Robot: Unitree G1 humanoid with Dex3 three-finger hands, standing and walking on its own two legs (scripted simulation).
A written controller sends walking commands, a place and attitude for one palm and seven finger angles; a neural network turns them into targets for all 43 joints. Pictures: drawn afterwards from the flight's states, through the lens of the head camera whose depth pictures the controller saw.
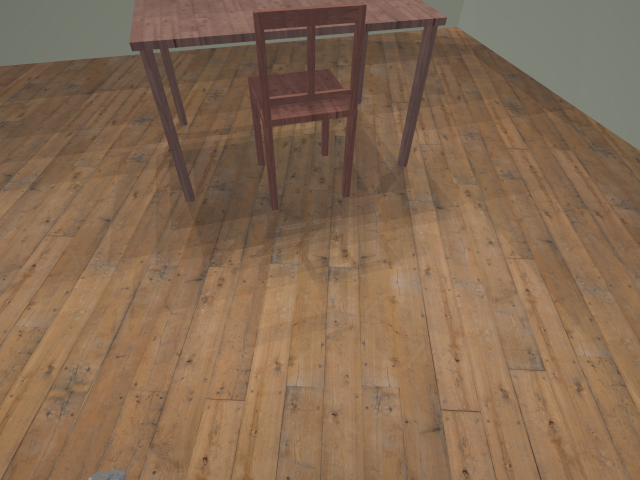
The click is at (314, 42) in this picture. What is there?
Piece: chair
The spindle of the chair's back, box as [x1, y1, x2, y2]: [307, 26, 314, 94]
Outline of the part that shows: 307,26 307,92 308,94 314,93 314,26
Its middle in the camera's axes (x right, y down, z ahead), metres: -0.04 -0.64 +1.38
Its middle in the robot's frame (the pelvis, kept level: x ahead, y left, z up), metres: +1.45 +0.10 -0.10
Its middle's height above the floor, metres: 0.67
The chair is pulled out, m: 0.00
